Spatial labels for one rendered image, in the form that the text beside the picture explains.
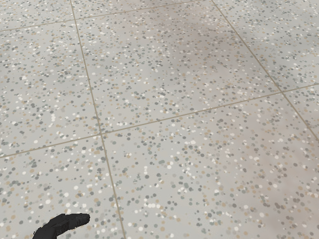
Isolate left robot hand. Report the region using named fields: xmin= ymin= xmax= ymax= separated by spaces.
xmin=32 ymin=213 xmax=91 ymax=239

